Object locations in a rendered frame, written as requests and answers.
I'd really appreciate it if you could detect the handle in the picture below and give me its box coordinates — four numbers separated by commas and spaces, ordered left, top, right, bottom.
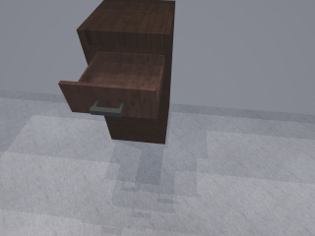
89, 100, 124, 117

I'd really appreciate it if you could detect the cabinet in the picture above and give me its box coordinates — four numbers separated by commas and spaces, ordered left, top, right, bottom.
76, 0, 175, 145

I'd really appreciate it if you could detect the drawer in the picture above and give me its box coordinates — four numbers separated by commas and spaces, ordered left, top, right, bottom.
58, 51, 165, 119

